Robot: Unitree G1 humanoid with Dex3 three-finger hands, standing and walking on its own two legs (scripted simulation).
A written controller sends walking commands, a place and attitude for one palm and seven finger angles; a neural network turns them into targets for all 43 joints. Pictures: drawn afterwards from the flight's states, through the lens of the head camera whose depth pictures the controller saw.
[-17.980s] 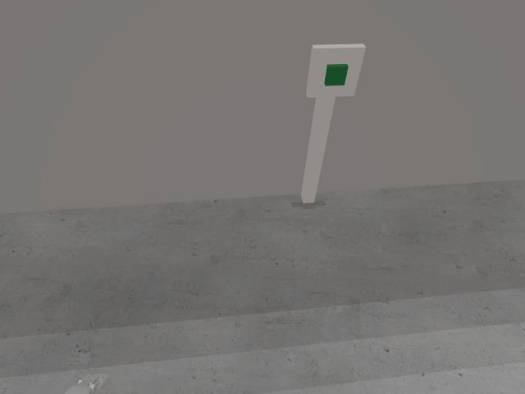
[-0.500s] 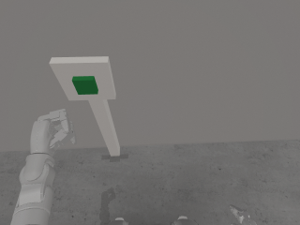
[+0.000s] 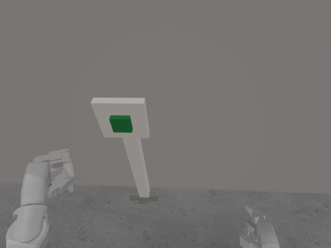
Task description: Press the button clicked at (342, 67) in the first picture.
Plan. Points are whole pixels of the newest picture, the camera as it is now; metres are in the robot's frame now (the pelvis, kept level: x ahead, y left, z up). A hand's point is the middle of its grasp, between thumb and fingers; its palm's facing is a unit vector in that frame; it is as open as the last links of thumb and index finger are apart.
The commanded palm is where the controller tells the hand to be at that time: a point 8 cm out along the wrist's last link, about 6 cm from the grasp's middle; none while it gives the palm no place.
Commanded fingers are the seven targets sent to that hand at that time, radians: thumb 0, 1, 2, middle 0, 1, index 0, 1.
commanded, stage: draw the hand back to the body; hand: left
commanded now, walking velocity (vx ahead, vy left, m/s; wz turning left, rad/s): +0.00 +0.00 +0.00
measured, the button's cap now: (121, 123) +0.52 +0.22 -0.04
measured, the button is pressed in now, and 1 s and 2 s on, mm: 0 0 0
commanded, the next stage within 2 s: step back with the hand held close in 0.56 s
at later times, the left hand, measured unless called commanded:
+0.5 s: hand (41, 184) +0.18 +0.24 +0.16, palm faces +0.40 -0.82 -0.41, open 3.1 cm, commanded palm +0.13 +0.27 +0.18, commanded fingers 0.00 0.90 0.90 -1.30 -1.50 -1.30 -1.50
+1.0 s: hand (35, 199) +0.16 +0.24 +0.16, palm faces +0.25 -0.83 -0.50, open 3.1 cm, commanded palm +0.10 +0.29 +0.18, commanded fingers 0.00 0.90 0.90 -1.30 -1.50 -1.30 -1.50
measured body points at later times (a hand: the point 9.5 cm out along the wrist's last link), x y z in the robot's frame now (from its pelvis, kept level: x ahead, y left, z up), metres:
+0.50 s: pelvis +0.00 +0.00 +0.01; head -0.02 -0.03 +0.46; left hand +0.15 +0.28 +0.19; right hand +0.19 -0.22 -0.07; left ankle -0.04 +0.12 -0.73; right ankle -0.02 -0.14 -0.73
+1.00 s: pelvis -0.04 +0.01 +0.01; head -0.02 +0.00 +0.46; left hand +0.14 +0.28 +0.18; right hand +0.12 -0.24 -0.08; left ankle -0.04 +0.12 -0.73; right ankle -0.02 -0.14 -0.73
